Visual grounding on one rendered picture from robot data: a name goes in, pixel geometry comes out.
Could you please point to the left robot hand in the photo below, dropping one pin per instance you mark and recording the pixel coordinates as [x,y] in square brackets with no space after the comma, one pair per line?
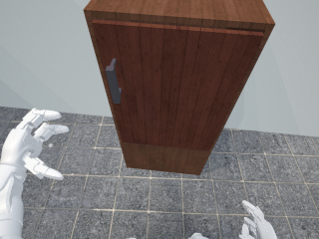
[15,150]

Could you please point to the right robot shin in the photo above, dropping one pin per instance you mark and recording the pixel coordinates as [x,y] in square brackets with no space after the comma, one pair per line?
[196,234]

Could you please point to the left robot forearm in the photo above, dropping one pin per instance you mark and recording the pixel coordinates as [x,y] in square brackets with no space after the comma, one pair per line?
[12,178]

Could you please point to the cupboard door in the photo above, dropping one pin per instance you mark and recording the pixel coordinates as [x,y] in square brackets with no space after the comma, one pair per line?
[177,82]

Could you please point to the right robot hand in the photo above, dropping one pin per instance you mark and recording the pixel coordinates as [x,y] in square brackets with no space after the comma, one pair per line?
[261,230]

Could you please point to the handle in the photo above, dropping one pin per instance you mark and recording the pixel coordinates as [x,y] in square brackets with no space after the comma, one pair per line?
[113,82]

